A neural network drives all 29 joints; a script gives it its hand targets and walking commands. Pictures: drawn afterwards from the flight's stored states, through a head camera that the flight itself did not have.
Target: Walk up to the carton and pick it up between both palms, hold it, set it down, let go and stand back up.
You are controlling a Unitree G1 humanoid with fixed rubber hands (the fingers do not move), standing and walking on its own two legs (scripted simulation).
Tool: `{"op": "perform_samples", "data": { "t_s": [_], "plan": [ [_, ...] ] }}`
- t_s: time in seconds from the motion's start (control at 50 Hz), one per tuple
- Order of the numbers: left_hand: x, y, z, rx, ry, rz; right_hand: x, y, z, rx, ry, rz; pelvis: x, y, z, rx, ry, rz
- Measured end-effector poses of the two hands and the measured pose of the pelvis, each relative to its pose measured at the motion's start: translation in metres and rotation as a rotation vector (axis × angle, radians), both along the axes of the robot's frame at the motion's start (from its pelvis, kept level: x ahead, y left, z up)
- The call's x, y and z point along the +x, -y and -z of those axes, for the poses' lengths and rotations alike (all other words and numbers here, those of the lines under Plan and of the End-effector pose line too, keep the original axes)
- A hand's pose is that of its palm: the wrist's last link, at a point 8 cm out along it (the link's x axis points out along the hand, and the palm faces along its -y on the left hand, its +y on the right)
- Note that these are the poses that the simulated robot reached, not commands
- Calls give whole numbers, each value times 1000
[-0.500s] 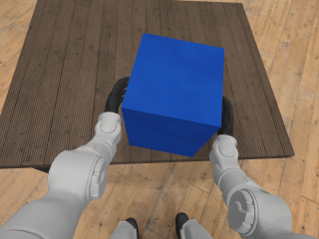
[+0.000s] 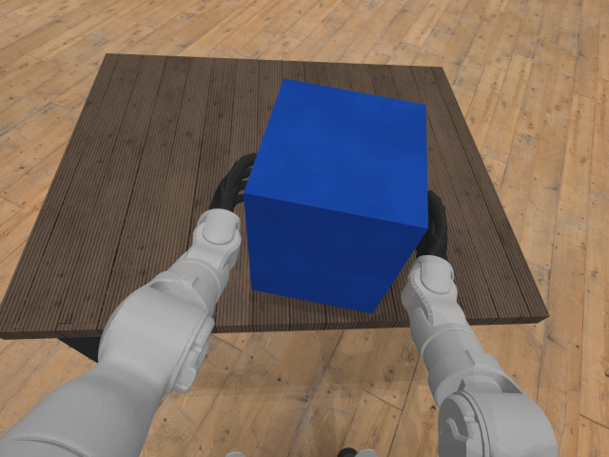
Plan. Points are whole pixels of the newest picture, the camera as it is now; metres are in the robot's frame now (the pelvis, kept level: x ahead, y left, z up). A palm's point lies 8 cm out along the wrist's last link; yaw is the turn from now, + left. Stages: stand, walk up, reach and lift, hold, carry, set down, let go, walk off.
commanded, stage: reach and lift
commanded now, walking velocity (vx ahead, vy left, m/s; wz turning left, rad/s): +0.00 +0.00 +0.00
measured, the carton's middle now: (331, 204) +0.47 -0.04 +0.02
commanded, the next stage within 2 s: none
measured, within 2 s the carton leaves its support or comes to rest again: neither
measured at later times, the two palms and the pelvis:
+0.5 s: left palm (219, 172) +0.41 +0.10 +0.15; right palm (481, 201) +0.37 -0.18 +0.15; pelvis -0.01 -0.02 +0.02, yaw +2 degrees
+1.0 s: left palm (228, 134) +0.41 +0.09 +0.21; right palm (514, 170) +0.38 -0.20 +0.19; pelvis +0.00 -0.05 +0.04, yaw +2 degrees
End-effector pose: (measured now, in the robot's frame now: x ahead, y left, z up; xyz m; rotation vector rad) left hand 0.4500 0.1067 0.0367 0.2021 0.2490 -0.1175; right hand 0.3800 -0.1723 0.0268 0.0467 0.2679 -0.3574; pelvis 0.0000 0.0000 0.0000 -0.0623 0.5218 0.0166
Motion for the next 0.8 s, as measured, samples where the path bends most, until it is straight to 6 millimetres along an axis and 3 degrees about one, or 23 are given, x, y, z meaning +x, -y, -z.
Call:
{"op": "perform_samples", "data": {
  "t_s": [0.18,0.36,0.5,0.8],
  "plan": [
    [-9,-1,-63,-39,74,-43,0,1,-61,41,91,-7,-6,1,-7,6,122,-6],
    [-32,-4,-101,-115,31,-135,-3,1,-109,57,62,-61,-12,10,-16,24,310,-16],
    [-42,5,-115,-125,-7,-153,-9,11,-124,57,25,-79,-14,22,-21,41,393,-18],
    [-37,27,-158,-171,6,-179,-5,32,-152,65,48,-96,-11,45,-30,75,475,-17]
  ]
}}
